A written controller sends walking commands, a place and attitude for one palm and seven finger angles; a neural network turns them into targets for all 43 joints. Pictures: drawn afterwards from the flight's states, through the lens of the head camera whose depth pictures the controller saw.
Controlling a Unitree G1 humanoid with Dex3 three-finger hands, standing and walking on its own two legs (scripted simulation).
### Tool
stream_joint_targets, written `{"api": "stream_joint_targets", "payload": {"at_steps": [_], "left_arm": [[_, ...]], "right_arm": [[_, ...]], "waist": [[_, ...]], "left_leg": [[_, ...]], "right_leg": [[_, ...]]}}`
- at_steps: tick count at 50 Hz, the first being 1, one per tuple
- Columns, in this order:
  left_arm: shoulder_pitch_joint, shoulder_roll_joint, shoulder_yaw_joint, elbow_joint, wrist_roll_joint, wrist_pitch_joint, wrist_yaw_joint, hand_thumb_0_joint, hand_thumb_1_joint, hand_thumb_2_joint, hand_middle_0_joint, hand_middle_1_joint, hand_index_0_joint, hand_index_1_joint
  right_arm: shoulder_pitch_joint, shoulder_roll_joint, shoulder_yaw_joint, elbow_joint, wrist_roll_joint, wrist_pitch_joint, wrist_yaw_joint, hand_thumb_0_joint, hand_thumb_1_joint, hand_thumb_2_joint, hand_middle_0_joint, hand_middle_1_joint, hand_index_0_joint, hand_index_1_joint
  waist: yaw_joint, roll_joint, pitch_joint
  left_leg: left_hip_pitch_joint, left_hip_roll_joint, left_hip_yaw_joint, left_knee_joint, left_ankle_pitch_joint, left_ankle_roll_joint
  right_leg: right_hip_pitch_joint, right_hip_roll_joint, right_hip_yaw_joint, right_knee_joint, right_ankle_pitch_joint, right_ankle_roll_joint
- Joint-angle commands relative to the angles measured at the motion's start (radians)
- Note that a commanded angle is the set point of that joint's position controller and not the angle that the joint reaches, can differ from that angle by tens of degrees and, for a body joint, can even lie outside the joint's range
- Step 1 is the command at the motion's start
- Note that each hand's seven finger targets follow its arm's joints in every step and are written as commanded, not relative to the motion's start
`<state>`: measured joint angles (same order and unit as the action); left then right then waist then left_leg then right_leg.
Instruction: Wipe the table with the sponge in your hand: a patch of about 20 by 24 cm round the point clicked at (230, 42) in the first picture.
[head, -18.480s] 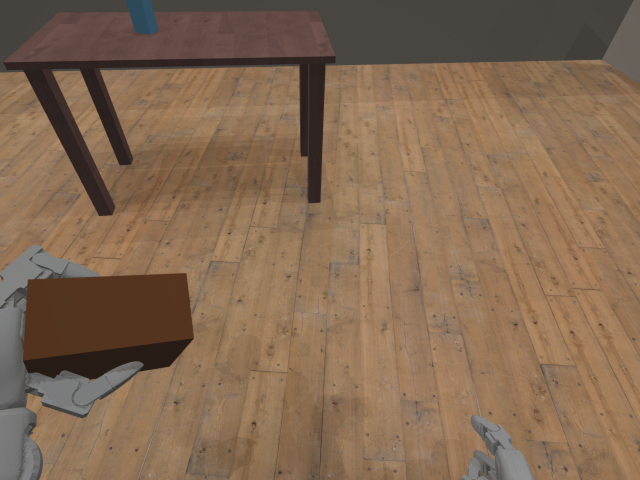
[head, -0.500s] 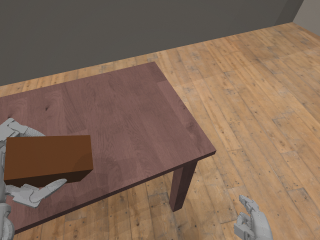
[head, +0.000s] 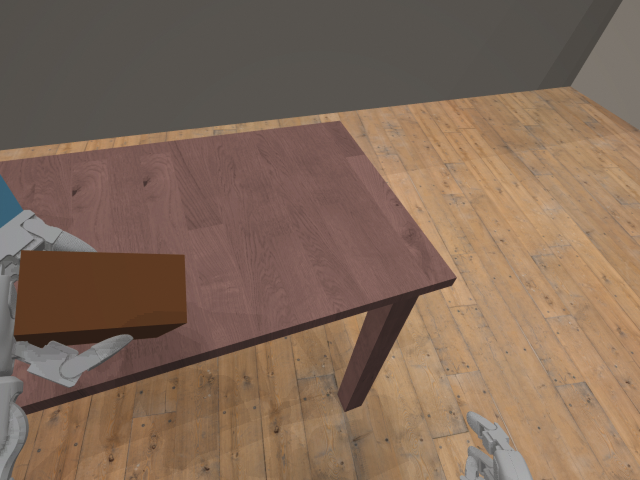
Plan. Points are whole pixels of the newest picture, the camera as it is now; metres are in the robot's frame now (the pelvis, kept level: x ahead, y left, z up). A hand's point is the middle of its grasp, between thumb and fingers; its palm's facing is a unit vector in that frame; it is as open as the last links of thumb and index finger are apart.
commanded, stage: come to a stop and stand still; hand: left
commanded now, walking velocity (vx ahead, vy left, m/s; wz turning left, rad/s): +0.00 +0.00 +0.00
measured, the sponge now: (126, 301) +0.24 +0.23 +0.14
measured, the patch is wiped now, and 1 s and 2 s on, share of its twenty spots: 0.00 0.00 0.00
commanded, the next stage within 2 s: look again from close up in 1.54 s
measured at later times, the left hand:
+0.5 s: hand out of the picture +0.13 +0.31 +0.17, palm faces +0.55 -0.77 -0.33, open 10.5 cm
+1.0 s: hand out of the picture +0.13 +0.30 +0.18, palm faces +0.38 -0.81 -0.44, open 10.5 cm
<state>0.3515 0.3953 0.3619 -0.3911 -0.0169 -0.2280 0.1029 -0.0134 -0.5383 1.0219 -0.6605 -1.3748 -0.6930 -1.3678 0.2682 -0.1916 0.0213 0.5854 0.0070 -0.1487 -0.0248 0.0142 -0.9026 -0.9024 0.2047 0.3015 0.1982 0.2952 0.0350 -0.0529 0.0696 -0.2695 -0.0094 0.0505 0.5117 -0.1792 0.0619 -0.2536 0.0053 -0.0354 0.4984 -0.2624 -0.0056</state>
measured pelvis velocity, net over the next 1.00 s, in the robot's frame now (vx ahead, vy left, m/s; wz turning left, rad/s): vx -0.08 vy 0.05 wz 0.02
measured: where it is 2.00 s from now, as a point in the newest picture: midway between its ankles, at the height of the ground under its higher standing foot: outside the picture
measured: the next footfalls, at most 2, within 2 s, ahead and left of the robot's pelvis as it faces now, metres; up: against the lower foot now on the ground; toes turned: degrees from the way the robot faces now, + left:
left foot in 0.70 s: -0.02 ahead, +0.14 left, +0.00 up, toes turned +4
right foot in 0.90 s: +0.01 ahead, -0.04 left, +0.00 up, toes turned +0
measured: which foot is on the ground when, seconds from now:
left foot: down 0.00-0.54, up 0.56-0.68, down 0.70-1.00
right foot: down 0.00-0.70, up 0.72-0.88, down 0.90-1.00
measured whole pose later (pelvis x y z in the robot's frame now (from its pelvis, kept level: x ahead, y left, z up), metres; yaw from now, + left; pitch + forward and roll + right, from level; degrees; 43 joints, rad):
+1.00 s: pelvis -0.08 +0.05 +0.00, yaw +1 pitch -2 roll -1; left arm 0.44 0.43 0.40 -0.48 -0.03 -0.22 0.08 -0.01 -0.54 1.02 -0.66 -1.37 -0.69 -1.37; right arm 0.28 -0.19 0.01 0.61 0.00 -0.12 0.00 0.01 -0.90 -0.90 0.21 0.30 0.20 0.30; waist -0.01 -0.02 0.04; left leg -0.25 0.01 0.06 0.57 -0.29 0.03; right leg -0.24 0.06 -0.06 0.47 -0.19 -0.06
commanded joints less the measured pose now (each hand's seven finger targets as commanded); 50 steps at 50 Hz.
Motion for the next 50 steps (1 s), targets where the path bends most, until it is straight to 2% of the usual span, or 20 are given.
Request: {"api": "stream_joint_targets", "payload": {"at_steps": [1, 5, 15, 21, 24, 26, 27, 28, 29, 31, 33, 34, 36, 37, 38, 40, 43, 45, 46, 50], "left_arm": [[-0.154, 0.113, 0.059, -0.259, 0.004, -0.084, 0.006, 0.0, 0.1, 1.3, -1.2, -1.6, -1.2, -1.6], [-0.145, 0.104, 0.061, -0.21, 0.02, -0.072, 0.004, 0.0, 0.1, 1.3, -1.2, -1.6, -1.2, -1.6], [-0.185, 0.131, 0.11, -0.284, 0.008, -0.052, -0.008, 0.0, 0.1, 1.3, -1.2, -1.6, -1.2, -1.6], [-0.189, 0.121, 0.115, -0.274, 0.004, -0.033, -0.014, 0.0, 0.1, 1.3, -1.2, -1.6, -1.2, -1.6], [-0.181, 0.111, 0.105, -0.256, 0.01, -0.029, -0.017, 0.0, 0.1, 1.3, -1.2, -1.6, -1.2, -1.6], [-0.181, 0.155, 0.122, -0.283, 0.014, -0.027, -0.019, 0.0, 0.1, 1.3, -1.2, -1.6, -1.2, -1.6], [-0.18, 0.14, 0.096, -0.302, 0.011, -0.022, -0.022, 0.0, 0.1, 1.3, -1.2, -1.6, -1.2, -1.6], [-0.197, 0.125, 0.066, -0.324, -0.005, -0.008, -0.022, 0.0, 0.1, 1.3, -1.2, -1.6, -1.2, -1.6], [-0.22, 0.127, 0.057, -0.328, -0.008, 0.002, -0.019, 0.0, 0.1, 1.3, -1.2, -1.6, -1.2, -1.6], [-0.268, 0.142, 0.082, -0.345, -0.008, -0.003, 0.003, 0.0, 0.1, 1.3, -1.2, -1.6, -1.2, -1.6], [-0.227, 0.106, 0.067, -0.315, 0.006, -0.024, 0.02, 0.0, 0.1, 1.3, -1.2, -1.6, -1.2, -1.6], [-0.258, 0.1, 0.057, -0.318, 0.0, -0.041, 0.027, 0.0, 0.1, 1.3, -1.2, -1.6, -1.2, -1.6], [-0.193, 0.165, 0.112, -0.263, 0.003, -0.035, 0.014, 0.0, 0.1, 1.3, -1.2, -1.6, -1.2, -1.6], [-0.2, 0.131, 0.079, -0.347, -0.003, -0.038, 0.005, 0.0, 0.1, 1.3, -1.2, -1.6, -1.2, -1.6], [-0.137, 0.154, 0.11, -0.361, -0.002, -0.041, 0.004, 0.0, 0.1, 1.3, -1.2, -1.6, -1.2, -1.6], [-0.013, 0.149, 0.127, -0.385, -0.005, -0.045, 0.0, 0.0, 0.1, 1.3, -1.2, -1.6, -1.2, -1.6], [0.028, 0.174, 0.155, -0.358, -0.01, -0.053, -0.001, 0.0, 0.1, 1.3, -1.2, -1.6, -1.2, -1.6], [0.005, 0.188, 0.169, -0.281, -0.013, -0.049, 0.001, 0.0, 0.1, 1.3, -1.2, -1.6, -1.2, -1.6], [-0.001, 0.194, 0.172, -0.246, -0.014, -0.046, 0.004, 0.0, 0.1, 1.3, -1.2, -1.6, -1.2, -1.6], [0.016, 0.149, 0.123, -0.227, -0.032, -0.025, 0.008, 0.0, 0.1, 1.3, -1.2, -1.6, -1.2, -1.6]], "right_arm": [[-0.146, -0.135, -0.059, -0.168, 0.007, -0.086, 0.014, 0.0, -0.9, -0.9, 0.2, 0.3, 0.2, 0.3], [-0.136, -0.141, -0.067, -0.151, 0.002, -0.072, 0.024, 0.0, -0.9, -0.9, 0.2, 0.3, 0.2, 0.3], [-0.136, -0.122, -0.072, -0.14, -0.006, -0.052, 0.02, 0.0, -0.9, -0.9, 0.2, 0.3, 0.2, 0.3], [-0.139, -0.129, -0.081, -0.141, 0.004, -0.055, 0.028, 0.0, -0.9, -0.9, 0.2, 0.3, 0.2, 0.3], [-0.147, -0.134, -0.078, -0.145, -0.004, -0.046, 0.034, 0.0, -0.9, -0.9, 0.2, 0.3, 0.2, 0.3], [-0.152, -0.127, -0.073, -0.15, -0.006, -0.035, 0.032, 0.0, -0.9, -0.9, 0.2, 0.3, 0.2, 0.3], [-0.143, -0.121, -0.077, -0.151, 0.003, -0.037, 0.025, 0.0, -0.9, -0.9, 0.2, 0.3, 0.2, 0.3], [-0.157, -0.12, -0.07, -0.151, 0.001, -0.045, 0.018, 0.0, -0.9, -0.9, 0.2, 0.3, 0.2, 0.3], [-0.136, -0.109, -0.057, -0.116, -0.006, -0.049, 0.02, 0.0, -0.9, -0.9, 0.2, 0.3, 0.2, 0.3], [-0.147, -0.099, -0.042, -0.093, -0.008, -0.058, 0.011, 0.0, -0.9, -0.9, 0.2, 0.3, 0.2, 0.3], [-0.103, -0.111, -0.045, -0.083, -0.013, -0.079, -0.006, 0.0, -0.9, -0.9, 0.2, 0.3, 0.2, 0.3], [-0.097, -0.134, -0.057, -0.089, -0.016, -0.096, -0.005, 0.0, -0.9, -0.9, 0.2, 0.3, 0.2, 0.3], [-0.136, -0.107, -0.063, -0.093, -0.016, -0.092, 0.009, 0.0, -0.9, -0.9, 0.2, 0.3, 0.2, 0.3], [-0.14, -0.101, -0.068, -0.115, -0.018, -0.08, 0.02, 0.0, -0.9, -0.9, 0.2, 0.3, 0.2, 0.3], [-0.149, -0.122, -0.075, -0.123, -0.015, -0.075, 0.024, 0.0, -0.9, -0.9, 0.2, 0.3, 0.2, 0.3], [-0.148, -0.134, -0.075, -0.144, -0.004, -0.066, 0.036, 0.0, -0.9, -0.9, 0.2, 0.3, 0.2, 0.3], [-0.14, -0.133, -0.063, -0.161, -0.004, -0.049, 0.034, 0.0, -0.9, -0.9, 0.2, 0.3, 0.2, 0.3], [-0.118, -0.134, -0.067, -0.148, -0.004, -0.034, 0.022, 0.0, -0.9, -0.9, 0.2, 0.3, 0.2, 0.3], [-0.121, -0.136, -0.065, -0.145, -0.006, -0.028, 0.016, 0.0, -0.9, -0.9, 0.2, 0.3, 0.2, 0.3], [-0.094, -0.132, -0.073, -0.139, 0.008, -0.032, -0.007, 0.0, -0.9, -0.9, 0.2, 0.3, 0.2, 0.3]], "waist": [[-0.002, 0.223, -0.113], [-0.002, 0.134, -0.07], [-0.013, 0.115, -0.109], [-0.011, 0.251, -0.108], [0.008, 0.193, -0.098], [0.006, 0.038, -0.078], [0.0, -0.168, -0.069], [-0.012, -0.267, -0.01], [-0.048, -0.242, -0.007], [-0.047, -0.057, -0.048], [-0.047, 0.201, -0.132], [-0.033, 0.33, -0.153], [-0.041, 0.356, -0.126], [-0.058, 0.274, -0.086], [-0.041, 0.163, -0.081], [-0.019, 0.178, -0.129], [-0.021, 0.226, -0.135], [-0.033, 0.137, -0.128], [-0.042, 0.167, -0.109], [-0.042, -0.006, -0.086]], "left_leg": [[-0.206, 0.148, -0.159, -0.306, -0.516, 0.005], [-0.292, 0.138, -0.143, -0.28, -0.572, -0.003], [-0.094, 0.091, -0.048, -0.125, -0.513, -0.033], [-0.225, 0.216, -0.109, -0.327, -0.619, -0.023], [-0.259, 0.205, -0.064, -0.248, -0.623, -0.025], [-0.114, 0.074, 0.053, 0.058, -0.503, -0.053], [0.017, -0.031, 0.073, 0.427, -0.375, -0.071], [0.047, -0.027, -0.085, 0.676, -0.27, -0.072], [0.042, 0.017, -0.148, 0.703, -0.192, -0.067], [0.089, 0.053, -0.134, 0.309, -0.258, -0.046], [0.192, 0.003, -0.021, -0.167, -0.077, -0.035], [0.214, 0.133, -0.175, -0.235, 0.062, 0.003], [0.172, 0.28, -0.38, -0.25, 0.174, 0.077], [0.102, 0.278, -0.438, -0.249, 0.198, 0.074], [0.083, 0.282, -0.355, -0.213, 0.227, 0.089], [0.029, 0.229, -0.206, -0.189, 0.13, 0.054], [-0.078, 0.203, -0.186, -0.185, -0.091, 0.004], [-0.15, 0.161, -0.153, -0.158, -0.266, -0.011], [-0.135, 0.142, -0.145, -0.145, -0.264, -0.02], [0.021, 0.036, -0.075, 0.033, -0.228, -0.022]], "right_leg": [[0.199, 0.008, 0.023, 0.048, -0.077, -0.009], [0.213, 0.015, 0.032, 0.041, -0.117, -0.017], [-0.011, 0.01, 0.064, 0.019, -0.214, -0.052], [0.112, 0.095, -0.052, 0.286, -0.163, -0.012], [0.179, 0.052, -0.034, 0.135, -0.163, -0.043], [0.003, -0.045, 0.154, -0.151, -0.218, -0.097], [-0.271, -0.165, 0.406, -0.293, -0.464, -0.181], [-0.499, -0.315, 0.645, -0.392, -0.609, -0.269], [-0.536, -0.323, 0.584, -0.349, -0.54, -0.268], [-0.418, -0.253, 0.417, -0.206, -0.394, -0.186], [-0.186, -0.061, 0.202, 0.077, -0.096, -0.085], [-0.161, 0.015, 0.115, 0.252, -0.047, -0.033], [-0.275, 0.049, 0.078, 0.503, -0.239, 0.01], [-0.239, 0.031, 0.114, 0.508, -0.195, 0.001], [-0.205, 0.007, 0.11, 0.443, -0.147, -0.003], [-0.059, 0.006, 0.031, 0.238, -0.12, -0.004], [0.155, 0.026, -0.017, -0.032, -0.01, -0.012], [0.247, -0.008, 0.031, -0.118, -0.022, -0.033], [0.21, -0.039, 0.062, -0.134, -0.018, -0.052], [-0.082, -0.166, 0.312, -0.262, -0.318, -0.124]]}}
